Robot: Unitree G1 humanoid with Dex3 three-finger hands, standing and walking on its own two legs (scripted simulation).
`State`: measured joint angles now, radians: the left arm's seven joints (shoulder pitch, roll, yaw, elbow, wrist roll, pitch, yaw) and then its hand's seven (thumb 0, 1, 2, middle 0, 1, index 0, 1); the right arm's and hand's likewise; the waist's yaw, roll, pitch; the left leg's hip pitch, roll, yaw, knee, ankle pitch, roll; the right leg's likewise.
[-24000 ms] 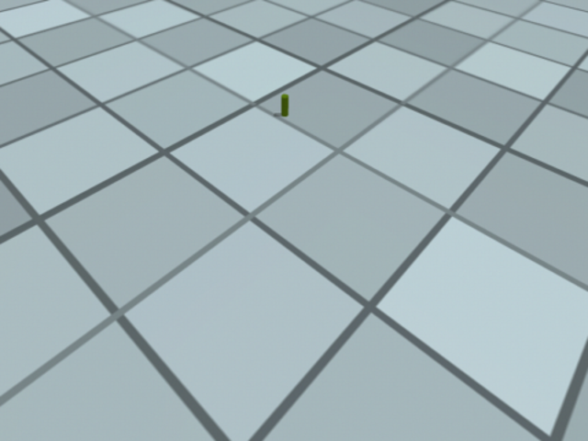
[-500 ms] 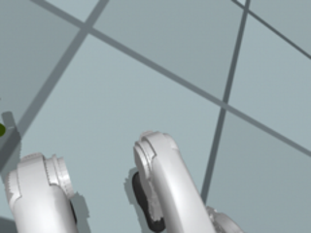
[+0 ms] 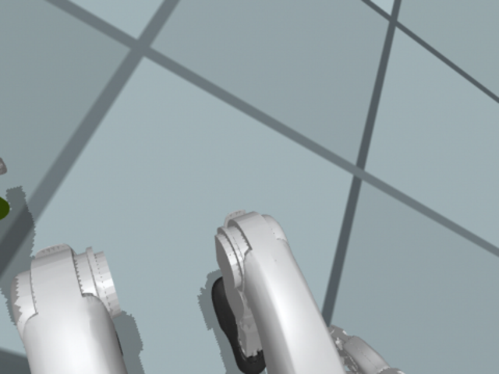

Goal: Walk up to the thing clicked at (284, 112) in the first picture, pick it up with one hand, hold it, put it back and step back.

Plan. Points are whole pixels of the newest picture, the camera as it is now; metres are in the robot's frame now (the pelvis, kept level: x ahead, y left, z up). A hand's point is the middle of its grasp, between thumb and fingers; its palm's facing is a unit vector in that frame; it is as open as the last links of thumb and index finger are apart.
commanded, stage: close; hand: left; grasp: from above
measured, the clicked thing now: out of the picture +0.42 +0.32 -0.24
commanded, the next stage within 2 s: settle in 0.12 s
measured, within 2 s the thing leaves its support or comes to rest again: leaves its support in 0.58 s
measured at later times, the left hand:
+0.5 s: hand out of the picture +0.41 +0.31 -0.20, palm faces -0.42 -0.16 -0.90, open 6.5 cm
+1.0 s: hand out of the picture +0.40 +0.32 -0.10, palm faces -0.44 -0.13 -0.89, open 5.7 cm
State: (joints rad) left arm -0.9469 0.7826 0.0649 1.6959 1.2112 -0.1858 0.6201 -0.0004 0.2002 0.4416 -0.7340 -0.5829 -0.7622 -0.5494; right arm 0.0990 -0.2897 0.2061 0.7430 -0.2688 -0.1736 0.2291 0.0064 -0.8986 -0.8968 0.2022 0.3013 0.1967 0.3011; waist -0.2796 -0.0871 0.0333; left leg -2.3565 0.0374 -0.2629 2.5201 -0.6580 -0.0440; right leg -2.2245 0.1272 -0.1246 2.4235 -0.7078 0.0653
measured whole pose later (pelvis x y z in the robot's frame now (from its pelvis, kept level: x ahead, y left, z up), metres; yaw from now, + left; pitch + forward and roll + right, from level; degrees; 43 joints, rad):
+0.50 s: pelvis +0.00 +0.00 +0.00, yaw +0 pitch +28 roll -10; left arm -0.90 0.77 0.10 1.62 1.22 -0.18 0.59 -0.03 0.32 0.31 -0.95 -0.51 -1.03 -0.49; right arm 0.13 -0.30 0.18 0.75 -0.26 -0.18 0.23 0.01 -0.92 -0.90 0.20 0.30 0.20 0.30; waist -0.27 -0.07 0.02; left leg -2.36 0.03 -0.26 2.51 -0.66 -0.05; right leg -2.23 0.12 -0.13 2.42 -0.71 0.06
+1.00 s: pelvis +0.00 -0.01 +0.05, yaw +5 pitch +32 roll -7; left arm -0.86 0.61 -0.01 1.32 1.12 -0.10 0.32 -0.08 0.37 0.32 -0.92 -0.51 -1.10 -0.53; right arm 0.12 -0.28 0.04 0.75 -0.12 -0.06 0.17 0.01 -0.93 -0.91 0.20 0.30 0.20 0.30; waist -0.16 0.00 -0.09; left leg -2.26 0.04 -0.18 2.32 -0.64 -0.04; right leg -2.15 0.09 -0.07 2.29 -0.71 0.04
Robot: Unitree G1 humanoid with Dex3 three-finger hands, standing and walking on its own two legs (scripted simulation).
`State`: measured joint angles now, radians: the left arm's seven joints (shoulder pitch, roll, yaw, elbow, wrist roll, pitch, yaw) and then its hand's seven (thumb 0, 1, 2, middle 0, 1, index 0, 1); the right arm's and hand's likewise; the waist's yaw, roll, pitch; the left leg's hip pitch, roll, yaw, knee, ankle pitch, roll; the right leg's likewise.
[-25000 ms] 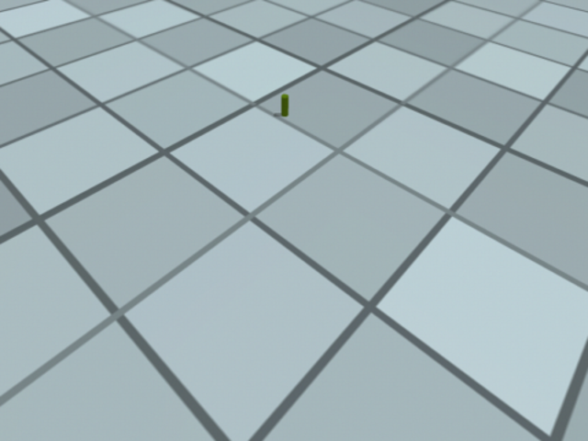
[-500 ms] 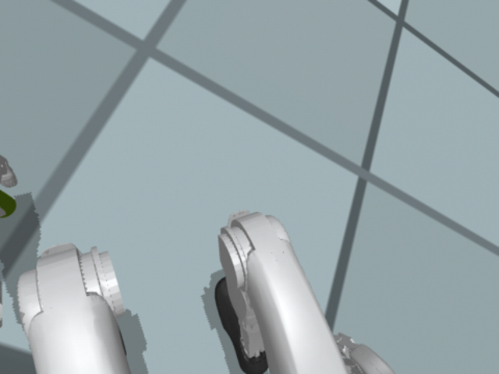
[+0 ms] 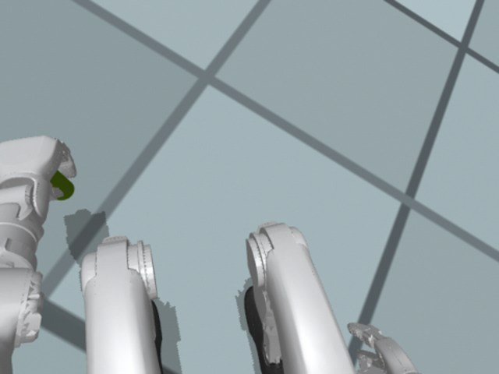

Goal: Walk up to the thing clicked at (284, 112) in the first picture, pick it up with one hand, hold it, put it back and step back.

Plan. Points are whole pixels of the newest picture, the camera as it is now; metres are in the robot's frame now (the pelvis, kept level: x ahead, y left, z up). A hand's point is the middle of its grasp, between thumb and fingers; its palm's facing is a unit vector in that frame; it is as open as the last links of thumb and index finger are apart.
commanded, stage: settle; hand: left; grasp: from above
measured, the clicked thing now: (49, 179) +0.45 +0.30 -0.19
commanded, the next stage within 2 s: lift in 0.08 s
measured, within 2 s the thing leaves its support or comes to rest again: neither
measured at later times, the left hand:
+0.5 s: hand (20, 178) +0.41 +0.29 -0.08, palm faces -0.44 -0.09 -0.89, open 5.7 cm
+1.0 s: hand out of the picture +0.36 +0.30 +0.09, palm faces -0.39 -0.13 -0.91, open 5.9 cm
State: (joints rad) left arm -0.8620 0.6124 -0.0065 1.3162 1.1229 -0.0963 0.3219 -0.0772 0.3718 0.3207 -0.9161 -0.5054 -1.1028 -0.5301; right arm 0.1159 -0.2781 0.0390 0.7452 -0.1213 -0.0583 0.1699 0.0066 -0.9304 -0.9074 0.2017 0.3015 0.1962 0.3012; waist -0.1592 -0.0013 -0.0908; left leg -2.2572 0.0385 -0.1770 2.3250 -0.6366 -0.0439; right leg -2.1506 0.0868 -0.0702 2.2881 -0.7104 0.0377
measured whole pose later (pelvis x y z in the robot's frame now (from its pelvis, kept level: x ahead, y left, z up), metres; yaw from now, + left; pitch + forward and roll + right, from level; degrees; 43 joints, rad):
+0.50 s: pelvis -0.01 +0.00 +0.04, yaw +2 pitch +33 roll -6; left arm -0.78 0.58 -0.04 1.14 1.09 -0.07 0.21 -0.08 0.35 0.40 -0.89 -0.54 -1.08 -0.58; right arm 0.19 -0.25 0.01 0.74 -0.06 0.01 0.08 0.01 -0.93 -0.91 0.20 0.30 0.20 0.30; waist -0.14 0.03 -0.16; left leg -2.16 0.03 -0.14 2.17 -0.60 -0.03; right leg -2.05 0.07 -0.04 2.15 -0.68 0.04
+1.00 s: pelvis +0.00 +0.01 +0.18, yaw +5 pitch +28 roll -5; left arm -0.46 0.50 -0.12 0.75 1.00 0.03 0.12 -0.08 0.36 0.43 -0.86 -0.57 -1.04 -0.58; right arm 0.14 -0.24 -0.03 0.69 0.01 0.05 0.00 0.01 -0.93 -0.91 0.20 0.30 0.20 0.30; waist -0.07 0.04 -0.20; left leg -1.66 0.04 -0.09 1.74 -0.57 -0.01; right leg -1.56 0.04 -0.02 1.70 -0.63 0.04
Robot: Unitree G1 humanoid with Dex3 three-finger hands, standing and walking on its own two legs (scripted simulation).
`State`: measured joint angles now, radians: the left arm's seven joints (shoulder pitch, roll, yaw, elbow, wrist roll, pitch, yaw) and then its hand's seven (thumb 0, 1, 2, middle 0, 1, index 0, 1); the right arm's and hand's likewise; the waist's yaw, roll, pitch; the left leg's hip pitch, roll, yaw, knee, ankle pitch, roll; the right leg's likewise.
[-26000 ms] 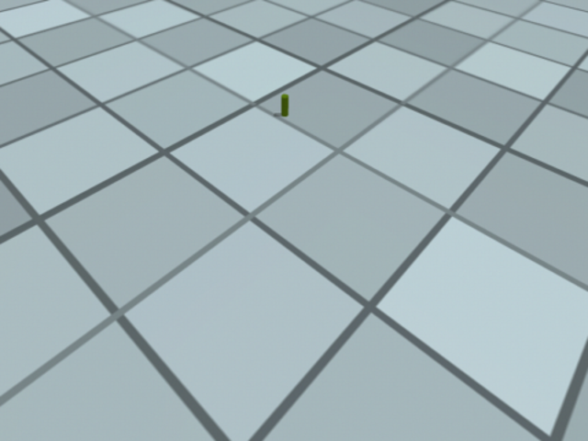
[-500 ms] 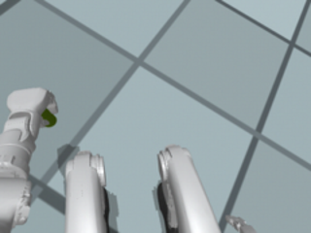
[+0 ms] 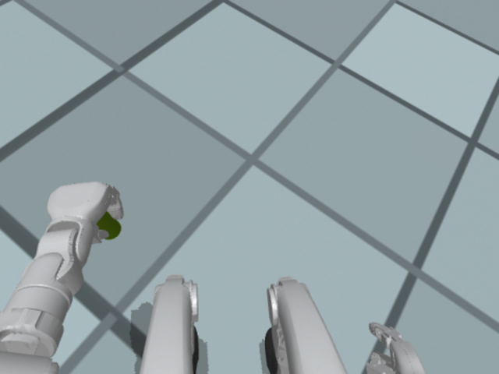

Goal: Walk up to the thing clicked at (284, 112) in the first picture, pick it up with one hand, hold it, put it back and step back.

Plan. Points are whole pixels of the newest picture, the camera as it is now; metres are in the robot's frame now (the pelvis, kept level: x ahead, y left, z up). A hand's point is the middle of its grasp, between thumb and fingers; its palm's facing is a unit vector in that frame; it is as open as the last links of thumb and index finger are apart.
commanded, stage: lift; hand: left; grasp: from above
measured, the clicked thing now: (98, 220) +0.40 +0.26 -0.13
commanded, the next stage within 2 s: hold in 0.84 s
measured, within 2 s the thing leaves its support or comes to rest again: neither
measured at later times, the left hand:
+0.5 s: hand (56, 193) +0.36 +0.24 +0.07, palm faces -0.43 -0.11 -0.90, open 5.6 cm
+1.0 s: hand (39, 144) +0.38 +0.23 +0.14, palm faces -0.42 -0.11 -0.90, open 5.5 cm
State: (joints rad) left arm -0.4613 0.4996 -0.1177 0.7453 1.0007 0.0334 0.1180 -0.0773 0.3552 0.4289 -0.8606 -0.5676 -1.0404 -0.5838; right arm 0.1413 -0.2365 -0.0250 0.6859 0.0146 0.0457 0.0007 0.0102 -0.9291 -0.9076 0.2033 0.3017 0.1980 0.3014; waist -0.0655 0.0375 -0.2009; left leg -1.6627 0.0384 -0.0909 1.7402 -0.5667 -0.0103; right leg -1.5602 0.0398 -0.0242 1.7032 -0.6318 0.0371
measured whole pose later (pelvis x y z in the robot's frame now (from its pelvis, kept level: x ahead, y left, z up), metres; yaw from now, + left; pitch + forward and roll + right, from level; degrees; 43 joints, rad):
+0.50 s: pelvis +0.04 +0.00 +0.15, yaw +2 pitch +15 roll -2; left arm -0.35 0.41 -0.18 0.82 0.99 0.04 0.14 -0.09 0.37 0.41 -0.88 -0.52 -1.08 -0.54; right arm 0.25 -0.23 -0.02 0.72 0.04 0.00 -0.05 0.01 -0.93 -0.91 0.20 0.30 0.20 0.30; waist -0.06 0.03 -0.14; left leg -0.96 0.04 -0.03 1.12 -0.43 -0.01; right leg -0.88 0.02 0.02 1.09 -0.47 0.03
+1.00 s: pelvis +0.07 +0.00 +0.21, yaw +2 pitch +9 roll -1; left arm -0.32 0.37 -0.20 0.81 0.98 0.05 0.12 -0.10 0.37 0.42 -0.89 -0.50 -1.10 -0.55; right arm 0.25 -0.24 -0.04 0.74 0.05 0.00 -0.05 0.01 -0.92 -0.91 0.20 0.30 0.20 0.30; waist -0.04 0.03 -0.09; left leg -0.58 0.04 0.01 0.77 -0.33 -0.01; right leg -0.52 0.01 0.04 0.74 -0.37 0.03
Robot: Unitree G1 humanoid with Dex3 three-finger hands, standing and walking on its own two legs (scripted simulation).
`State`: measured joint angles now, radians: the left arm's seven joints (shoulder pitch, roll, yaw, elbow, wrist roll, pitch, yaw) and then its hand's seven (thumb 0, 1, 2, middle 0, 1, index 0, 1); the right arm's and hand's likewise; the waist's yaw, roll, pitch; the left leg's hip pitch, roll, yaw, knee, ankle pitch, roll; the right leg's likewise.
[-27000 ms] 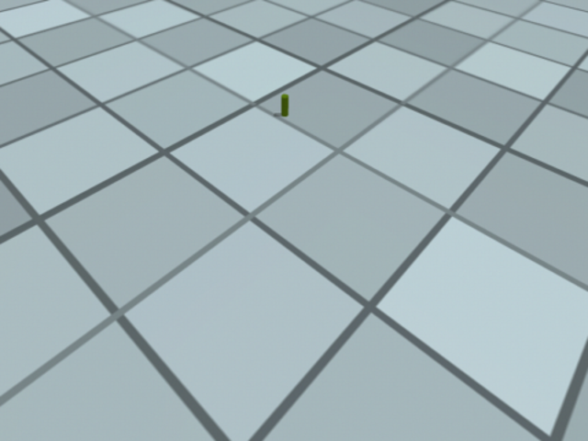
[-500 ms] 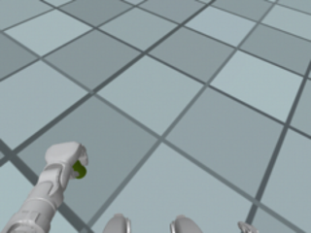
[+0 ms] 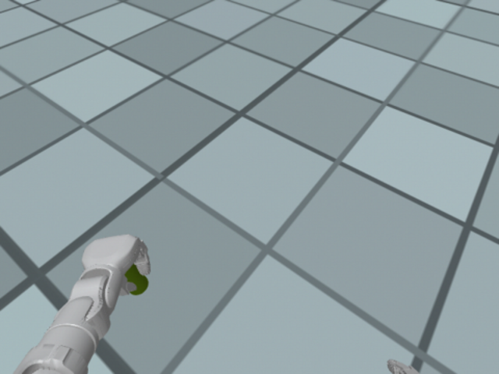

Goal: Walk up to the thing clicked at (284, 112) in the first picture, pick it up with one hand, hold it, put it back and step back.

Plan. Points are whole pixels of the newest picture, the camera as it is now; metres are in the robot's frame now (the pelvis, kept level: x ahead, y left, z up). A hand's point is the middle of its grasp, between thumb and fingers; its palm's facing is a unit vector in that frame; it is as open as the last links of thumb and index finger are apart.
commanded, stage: hold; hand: left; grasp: from above
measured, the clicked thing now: (127, 274) +0.34 +0.23 -0.10
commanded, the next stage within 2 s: crouch in 1.84 s
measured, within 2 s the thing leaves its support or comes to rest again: neither
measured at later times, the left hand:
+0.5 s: hand (115, 269) +0.31 +0.22 -0.02, palm faces -0.43 -0.07 -0.90, open 5.4 cm
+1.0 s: hand (110, 275) +0.29 +0.22 +0.00, palm faces -0.42 -0.08 -0.91, open 5.7 cm
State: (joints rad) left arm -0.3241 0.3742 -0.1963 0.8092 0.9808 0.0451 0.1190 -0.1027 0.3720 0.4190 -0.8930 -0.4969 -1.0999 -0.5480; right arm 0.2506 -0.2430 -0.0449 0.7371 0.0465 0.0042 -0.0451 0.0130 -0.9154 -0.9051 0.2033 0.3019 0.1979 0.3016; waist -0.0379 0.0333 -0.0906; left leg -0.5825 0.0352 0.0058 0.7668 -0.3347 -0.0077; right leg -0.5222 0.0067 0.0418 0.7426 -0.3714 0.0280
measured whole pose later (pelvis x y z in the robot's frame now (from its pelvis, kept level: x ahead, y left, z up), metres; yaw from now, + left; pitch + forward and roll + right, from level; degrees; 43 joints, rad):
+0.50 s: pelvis +0.00 +0.00 +0.02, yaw +0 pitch +5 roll +0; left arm -0.27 0.40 -0.20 0.66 0.98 0.03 -0.01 -0.10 0.40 0.37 -0.89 -0.49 -1.09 -0.52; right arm 0.22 -0.25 -0.04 0.69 0.06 0.04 -0.05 0.01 -0.91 -0.90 0.20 0.30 0.20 0.30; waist -0.01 0.04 -0.06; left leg -0.42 0.03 0.02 0.63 -0.29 -0.01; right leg -0.38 0.00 0.05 0.62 -0.33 0.02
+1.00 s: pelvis +0.00 -0.01 +0.02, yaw +0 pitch +2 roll +0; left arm -0.23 0.41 -0.20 0.58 0.97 0.03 -0.05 -0.10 0.41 0.36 -0.89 -0.48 -1.06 -0.49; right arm 0.19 -0.25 -0.03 0.67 0.07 0.05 -0.06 0.01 -0.91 -0.90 0.20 0.30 0.20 0.30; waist 0.01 0.05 -0.03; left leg -0.34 0.03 0.02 0.54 -0.24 -0.01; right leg -0.30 0.00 0.05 0.55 -0.28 0.02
